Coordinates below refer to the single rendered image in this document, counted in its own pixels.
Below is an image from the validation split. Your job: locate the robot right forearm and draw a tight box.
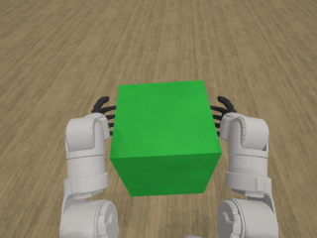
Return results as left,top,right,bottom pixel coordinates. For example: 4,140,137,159
219,112,279,234

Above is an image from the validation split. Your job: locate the carton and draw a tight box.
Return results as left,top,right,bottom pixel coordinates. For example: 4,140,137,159
109,80,222,196

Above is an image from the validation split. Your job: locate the left robot upper arm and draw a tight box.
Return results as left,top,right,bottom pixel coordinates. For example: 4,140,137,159
59,199,119,238

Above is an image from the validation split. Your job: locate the right robot upper arm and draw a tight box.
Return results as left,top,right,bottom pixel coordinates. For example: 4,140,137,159
216,198,278,238

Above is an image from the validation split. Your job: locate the robot left forearm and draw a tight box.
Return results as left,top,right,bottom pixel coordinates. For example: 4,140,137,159
59,112,111,237

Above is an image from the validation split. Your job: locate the robot right hand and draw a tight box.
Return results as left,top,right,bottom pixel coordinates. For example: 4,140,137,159
210,96,237,137

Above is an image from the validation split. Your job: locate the robot left hand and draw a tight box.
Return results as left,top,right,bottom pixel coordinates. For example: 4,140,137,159
91,96,117,136

